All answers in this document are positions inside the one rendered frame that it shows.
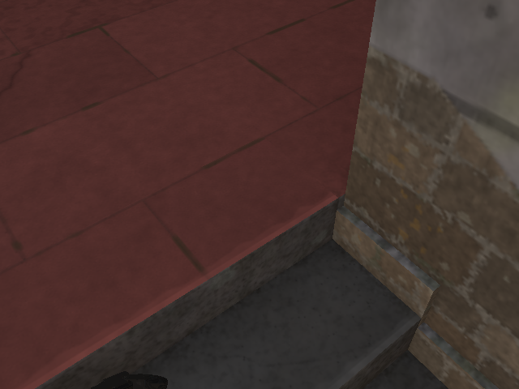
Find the stairs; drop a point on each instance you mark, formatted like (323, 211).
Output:
(297, 313)

